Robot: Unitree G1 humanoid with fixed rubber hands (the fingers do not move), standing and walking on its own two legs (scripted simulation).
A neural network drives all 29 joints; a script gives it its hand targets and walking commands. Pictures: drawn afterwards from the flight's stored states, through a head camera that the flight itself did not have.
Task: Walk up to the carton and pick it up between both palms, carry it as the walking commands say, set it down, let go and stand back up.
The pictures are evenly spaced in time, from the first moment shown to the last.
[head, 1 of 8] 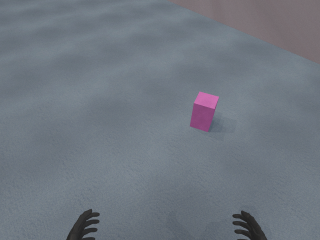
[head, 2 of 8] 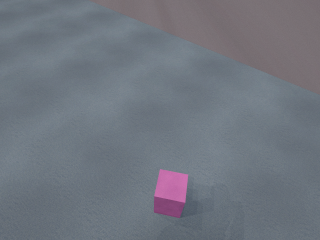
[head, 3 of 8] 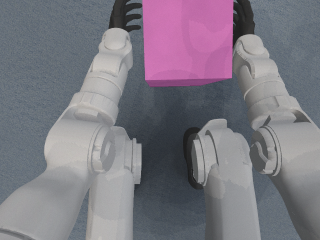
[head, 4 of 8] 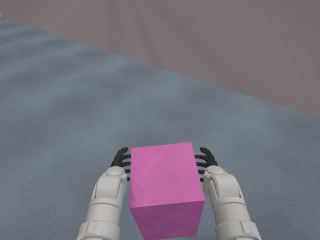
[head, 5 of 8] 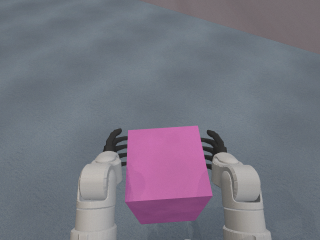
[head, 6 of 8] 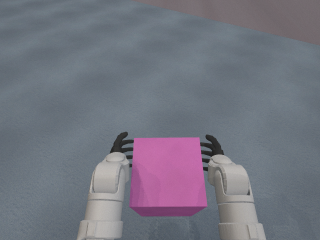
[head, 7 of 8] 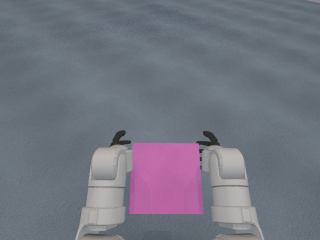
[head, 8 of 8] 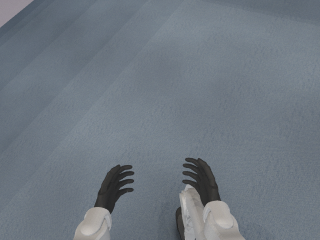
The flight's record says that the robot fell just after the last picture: yes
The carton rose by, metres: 0.65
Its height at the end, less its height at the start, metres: -0.06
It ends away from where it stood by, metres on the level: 5.32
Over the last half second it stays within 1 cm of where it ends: yes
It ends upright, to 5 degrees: no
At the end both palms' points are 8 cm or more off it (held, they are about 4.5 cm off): yes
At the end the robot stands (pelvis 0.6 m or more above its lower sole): yes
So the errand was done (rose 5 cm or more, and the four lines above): no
